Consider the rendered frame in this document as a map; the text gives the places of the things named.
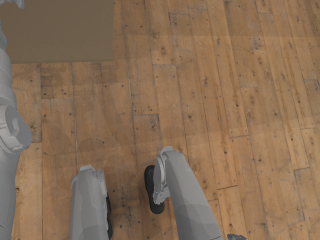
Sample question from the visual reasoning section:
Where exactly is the left robot thigh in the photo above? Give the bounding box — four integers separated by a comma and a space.
69, 168, 109, 240

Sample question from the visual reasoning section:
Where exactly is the left robot upper arm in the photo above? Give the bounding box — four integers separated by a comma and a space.
0, 103, 32, 240

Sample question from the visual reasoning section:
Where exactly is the robot left forearm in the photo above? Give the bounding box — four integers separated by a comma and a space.
0, 20, 17, 110

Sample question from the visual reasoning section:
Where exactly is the cabinet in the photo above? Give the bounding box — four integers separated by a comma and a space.
0, 0, 115, 64

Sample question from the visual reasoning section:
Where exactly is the robot right shin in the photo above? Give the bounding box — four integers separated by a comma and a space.
152, 146, 186, 204

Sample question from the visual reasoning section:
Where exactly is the left robot hand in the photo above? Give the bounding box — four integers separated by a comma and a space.
0, 0, 25, 10

